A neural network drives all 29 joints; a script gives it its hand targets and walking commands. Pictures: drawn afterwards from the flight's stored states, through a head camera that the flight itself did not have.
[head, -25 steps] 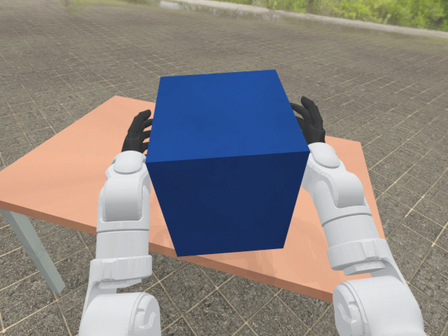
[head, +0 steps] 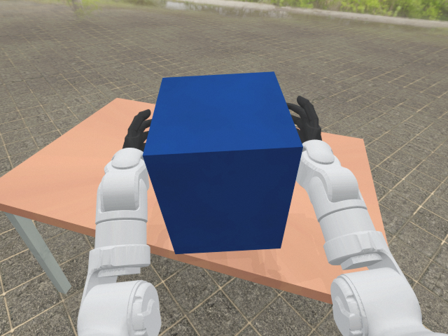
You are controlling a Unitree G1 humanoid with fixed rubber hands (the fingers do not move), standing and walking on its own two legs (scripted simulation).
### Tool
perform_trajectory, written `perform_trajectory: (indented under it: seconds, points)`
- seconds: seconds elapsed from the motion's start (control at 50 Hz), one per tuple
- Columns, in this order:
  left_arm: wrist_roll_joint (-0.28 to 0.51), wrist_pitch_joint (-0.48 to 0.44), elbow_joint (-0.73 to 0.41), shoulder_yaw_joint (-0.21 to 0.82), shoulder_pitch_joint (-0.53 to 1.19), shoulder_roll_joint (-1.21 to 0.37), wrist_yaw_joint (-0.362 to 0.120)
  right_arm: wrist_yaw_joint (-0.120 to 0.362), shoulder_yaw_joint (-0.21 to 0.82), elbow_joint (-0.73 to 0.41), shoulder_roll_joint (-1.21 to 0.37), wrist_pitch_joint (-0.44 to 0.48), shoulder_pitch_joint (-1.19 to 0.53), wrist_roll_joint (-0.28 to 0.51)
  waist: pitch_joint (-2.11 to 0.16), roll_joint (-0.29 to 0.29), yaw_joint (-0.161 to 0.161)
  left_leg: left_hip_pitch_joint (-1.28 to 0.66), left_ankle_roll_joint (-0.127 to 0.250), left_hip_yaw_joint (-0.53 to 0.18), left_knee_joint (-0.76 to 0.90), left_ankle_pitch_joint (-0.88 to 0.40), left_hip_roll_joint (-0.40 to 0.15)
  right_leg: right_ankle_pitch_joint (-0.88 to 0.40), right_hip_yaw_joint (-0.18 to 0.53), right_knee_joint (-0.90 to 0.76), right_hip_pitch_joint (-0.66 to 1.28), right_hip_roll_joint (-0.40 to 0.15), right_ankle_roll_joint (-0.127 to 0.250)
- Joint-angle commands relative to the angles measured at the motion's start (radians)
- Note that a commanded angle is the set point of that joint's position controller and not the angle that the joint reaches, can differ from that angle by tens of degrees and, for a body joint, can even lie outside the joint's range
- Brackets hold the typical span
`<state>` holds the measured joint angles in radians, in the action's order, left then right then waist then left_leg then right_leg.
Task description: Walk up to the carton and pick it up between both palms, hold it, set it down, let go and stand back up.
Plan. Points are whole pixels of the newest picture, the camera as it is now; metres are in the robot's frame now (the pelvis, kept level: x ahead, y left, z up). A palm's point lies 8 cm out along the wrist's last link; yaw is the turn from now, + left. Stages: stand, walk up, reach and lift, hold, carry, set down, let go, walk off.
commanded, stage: hold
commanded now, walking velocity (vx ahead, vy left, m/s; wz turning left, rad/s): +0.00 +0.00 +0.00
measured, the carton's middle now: (223, 165) +0.38 -0.01 +0.17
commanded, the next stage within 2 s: none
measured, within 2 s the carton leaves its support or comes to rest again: neither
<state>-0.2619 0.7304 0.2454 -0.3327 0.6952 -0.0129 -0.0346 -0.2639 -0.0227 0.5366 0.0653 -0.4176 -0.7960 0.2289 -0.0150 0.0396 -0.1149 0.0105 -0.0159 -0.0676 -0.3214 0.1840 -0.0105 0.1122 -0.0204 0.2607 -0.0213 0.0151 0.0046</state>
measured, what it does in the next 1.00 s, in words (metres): stands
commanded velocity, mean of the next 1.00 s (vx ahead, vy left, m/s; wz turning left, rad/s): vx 0.00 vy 0.00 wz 0.00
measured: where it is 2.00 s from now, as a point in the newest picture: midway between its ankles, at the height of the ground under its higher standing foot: outside the picture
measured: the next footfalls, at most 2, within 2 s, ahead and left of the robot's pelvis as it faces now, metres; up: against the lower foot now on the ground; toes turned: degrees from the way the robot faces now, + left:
none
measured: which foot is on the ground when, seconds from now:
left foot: down 0.00-1.00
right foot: down 0.00-1.00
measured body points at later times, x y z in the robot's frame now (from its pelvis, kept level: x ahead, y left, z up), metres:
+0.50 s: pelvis +0.00 +0.02 +0.00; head -0.06 +0.05 +0.44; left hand +0.38 +0.15 +0.21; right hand +0.37 -0.14 +0.23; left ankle +0.01 +0.13 -0.75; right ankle +0.03 -0.11 -0.75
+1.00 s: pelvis +0.00 +0.00 +0.00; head -0.06 +0.03 +0.45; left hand +0.38 +0.15 +0.21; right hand +0.38 -0.14 +0.24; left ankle +0.01 +0.13 -0.75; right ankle +0.03 -0.11 -0.75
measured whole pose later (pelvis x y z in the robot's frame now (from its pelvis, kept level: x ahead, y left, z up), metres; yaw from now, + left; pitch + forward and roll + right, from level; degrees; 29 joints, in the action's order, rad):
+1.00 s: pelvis +0.00 +0.00 +0.00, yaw +1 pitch -7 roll -1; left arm -0.24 0.73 0.24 -0.32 0.69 0.00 -0.03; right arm -0.27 -0.03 0.53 0.05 -0.42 -0.80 0.23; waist -0.02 0.05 -0.11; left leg 0.02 -0.01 -0.07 -0.33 0.18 0.00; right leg 0.11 -0.02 0.26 -0.02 0.01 0.00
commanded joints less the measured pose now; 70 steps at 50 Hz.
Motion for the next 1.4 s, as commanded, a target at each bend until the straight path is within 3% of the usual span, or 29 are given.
perform_trajectory:
  seconds: [0.0,0.12,0.2,0.26,0.34,0.4,0.52,0.66,0.72,0.76,0.8,0.84,0.86,1.0,1.02,1.04,1.06,1.08,1.16,1.22,1.3,1.38]
  points:
    - [0.171,-0.096,-0.197,0.512,0.779,-0.565,-0.111,0.09,0.432,-0.341,-0.746,0.034,-0.762,0.14,-0.445,-0.024,0.012,0.058,0.013,0.043,0.014,-0.173,0.088,-0.319,0.005,0.043,0.25,0.029,-0.079]
    - [0.177,-0.08,-0.225,0.565,0.761,-0.603,-0.101,0.106,0.382,-0.318,-0.694,0.028,-0.715,0.127,-0.387,-0.086,-0.023,0.023,-0.024,0.044,0.012,-0.197,0.067,-0.177,-0.027,0.02,0.167,0.056,-0.047]
    - [0.191,-0.068,-0.286,0.613,0.774,-0.639,-0.089,0.117,0.364,-0.324,-0.665,0.031,-0.704,0.129,-0.407,-0.12,-0.053,-0.029,-0.056,0.032,-0.018,-0.276,0.051,-0.159,-0.046,0.02,0.126,0.068,-0.026]
    - [0.176,-0.052,-0.27,0.614,0.752,-0.648,-0.088,0.124,0.343,-0.302,-0.624,0.029,-0.696,0.121,-0.379,-0.144,-0.061,-0.051,-0.071,0.033,-0.018,-0.29,0.042,-0.107,-0.054,0.008,0.115,0.073,-0.015]
    - [0.156,-0.04,-0.242,0.603,0.734,-0.65,-0.085,0.142,0.326,-0.295,-0.601,0.038,-0.719,0.102,-0.347,-0.154,-0.047,-0.033,-0.067,0.031,-0.003,-0.261,0.03,-0.058,-0.055,0.01,0.108,0.072,-0.005]
    - [0.138,-0.037,-0.201,0.555,0.726,-0.637,-0.088,0.154,0.305,-0.254,-0.606,0.041,-0.714,0.08,-0.325,-0.11,-0.036,-0.01,-0.052,0.041,0.016,-0.21,0.032,-0.033,-0.059,0.001,0.109,0.069,-0.01]
    - [0.169,-0.057,-0.28,0.595,0.728,-0.647,-0.074,0.147,0.391,-0.361,-0.639,0.065,-0.753,0.132,-0.472,-0.089,-0.021,-0.09,-0.051,0.038,-0.044,-0.393,0.047,-0.231,-0.042,0.034,0.178,0.068,-0.028]
    - [0.142,-0.067,-0.183,0.492,0.727,-0.572,-0.094,0.133,0.404,-0.321,-0.703,0.048,-0.75,0.102,-0.396,0.011,0.029,0.044,0.024,0.057,0.031,-0.139,0.076,-0.212,-0.01,0.023,0.218,0.032,-0.071]
    - [0.134,-0.075,-0.146,0.459,0.749,-0.556,-0.104,0.128,0.387,-0.295,-0.729,0.047,-0.76,0.092,-0.383,0.019,0.032,0.076,0.042,0.061,0.05,-0.074,0.081,-0.202,0.01,0.016,0.226,0.015,-0.081]
    - [0.145,-0.074,-0.165,0.476,0.737,-0.558,-0.106,0.116,0.414,-0.323,-0.733,0.048,-0.764,0.112,-0.429,0.011,0.031,0.062,0.035,0.057,0.036,-0.13,0.085,-0.276,0.01,0.03,0.258,0.019,-0.087]
    - [0.146,-0.084,-0.13,0.452,0.778,-0.545,-0.109,0.11,0.399,-0.291,-0.743,0.039,-0.779,0.106,-0.392,0.023,0.034,0.075,0.042,0.058,0.047,-0.081,0.09,-0.242,0.014,0.024,0.226,0.015,-0.09]
    - [0.168,-0.089,-0.192,0.501,0.76,-0.565,-0.11,0.098,0.423,-0.345,-0.749,0.045,-0.761,0.123,-0.458,0.003,0.016,0.049,0.032,0.051,0.024,-0.144,0.089,-0.319,0.012,0.039,0.267,0.02,-0.091]
    - [0.158,-0.084,-0.14,0.484,0.752,-0.55,-0.114,0.094,0.401,-0.308,-0.729,0.035,-0.751,0.11,-0.407,0.002,0.005,0.063,0.03,0.047,0.03,-0.118,0.087,-0.295,0.015,0.03,0.246,0.018,-0.088]
    - [0.169,-0.08,-0.183,0.519,0.795,-0.581,-0.114,0.103,0.362,-0.285,-0.709,0.03,-0.751,0.102,-0.387,-0.047,-0.017,0.05,-0.003,0.05,0.031,-0.12,0.073,-0.151,-0.021,0.016,0.176,0.043,-0.059]
    - [0.159,-0.078,-0.14,0.505,0.807,-0.574,-0.112,0.109,0.329,-0.228,-0.693,0.023,-0.746,0.081,-0.334,-0.062,-0.024,0.055,-0.004,0.047,0.04,-0.087,0.068,-0.09,-0.025,0.007,0.141,0.041,-0.052]
    - [0.173,-0.08,-0.179,0.531,0.796,-0.606,-0.108,0.114,0.343,-0.276,-0.701,0.035,-0.757,0.09,-0.396,-0.067,-0.023,0.028,-0.012,0.046,0.031,-0.114,0.062,-0.092,-0.034,0.011,0.157,0.048,-0.048]
    - [0.17,-0.078,-0.171,0.539,0.816,-0.612,-0.105,0.118,0.326,-0.242,-0.687,0.032,-0.751,0.081,-0.364,-0.085,-0.04,0.029,-0.02,0.044,0.027,-0.122,0.058,-0.071,-0.035,0.006,0.13,0.052,-0.041]
    - [0.166,-0.076,-0.159,0.533,0.816,-0.61,-0.103,0.125,0.313,-0.235,-0.673,0.035,-0.76,0.078,-0.358,-0.093,-0.031,0.03,-0.025,0.045,0.033,-0.111,0.058,-0.038,-0.044,0.003,0.112,0.053,-0.035]
    - [0.175,-0.073,-0.218,0.584,0.797,-0.648,-0.086,0.137,0.312,-0.264,-0.644,0.05,-0.748,0.096,-0.411,-0.155,-0.053,-0.022,-0.062,0.038,-0.004,-0.24,0.041,-0.082,-0.056,0.015,0.115,0.068,-0.015]
    - [0.162,-0.065,-0.201,0.567,0.775,-0.646,-0.077,0.147,0.318,-0.252,-0.623,0.051,-0.752,0.104,-0.377,-0.142,-0.034,-0.027,-0.063,0.034,-0.017,-0.274,0.037,-0.062,-0.06,0.013,0.099,0.072,-0.012]
    - [0.153,-0.06,-0.218,0.562,0.763,-0.635,-0.078,0.154,0.314,-0.24,-0.607,0.05,-0.726,0.095,-0.379,-0.132,-0.041,-0.037,-0.061,0.033,-0.013,-0.267,0.035,-0.072,-0.057,0.011,0.117,0.07,-0.011]
    - [0.145,-0.054,-0.226,0.548,0.725,-0.621,-0.077,0.149,0.352,-0.277,-0.627,0.052,-0.726,0.109,-0.392,-0.097,-0.025,-0.039,-0.046,0.038,-0.024,-0.318,0.048,-0.169,-0.045,0.023,0.158,0.064,-0.026]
